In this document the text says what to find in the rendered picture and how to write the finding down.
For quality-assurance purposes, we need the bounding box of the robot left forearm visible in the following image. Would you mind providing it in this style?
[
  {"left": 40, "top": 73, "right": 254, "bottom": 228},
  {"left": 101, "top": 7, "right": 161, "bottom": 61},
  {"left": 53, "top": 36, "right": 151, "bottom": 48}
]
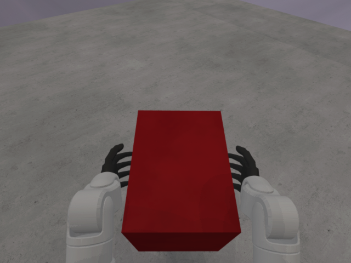
[{"left": 66, "top": 172, "right": 122, "bottom": 263}]

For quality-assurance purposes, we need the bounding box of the carton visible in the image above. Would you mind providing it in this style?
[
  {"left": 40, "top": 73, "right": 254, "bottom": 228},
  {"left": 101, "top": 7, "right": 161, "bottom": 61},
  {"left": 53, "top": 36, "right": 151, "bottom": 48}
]
[{"left": 121, "top": 110, "right": 241, "bottom": 251}]

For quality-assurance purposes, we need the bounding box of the robot right forearm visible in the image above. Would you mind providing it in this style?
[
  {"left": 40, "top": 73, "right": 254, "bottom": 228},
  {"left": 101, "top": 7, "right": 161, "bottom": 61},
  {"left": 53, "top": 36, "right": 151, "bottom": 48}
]
[{"left": 240, "top": 176, "right": 301, "bottom": 263}]

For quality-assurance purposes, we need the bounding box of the robot left hand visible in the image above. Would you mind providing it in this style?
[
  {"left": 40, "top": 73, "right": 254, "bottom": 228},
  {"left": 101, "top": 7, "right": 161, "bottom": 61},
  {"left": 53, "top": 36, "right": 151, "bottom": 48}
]
[{"left": 101, "top": 144, "right": 132, "bottom": 188}]

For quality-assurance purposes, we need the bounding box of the robot right hand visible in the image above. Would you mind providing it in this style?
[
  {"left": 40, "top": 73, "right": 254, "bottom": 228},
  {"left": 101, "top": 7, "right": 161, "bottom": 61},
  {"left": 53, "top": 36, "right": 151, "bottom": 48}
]
[{"left": 228, "top": 146, "right": 259, "bottom": 192}]

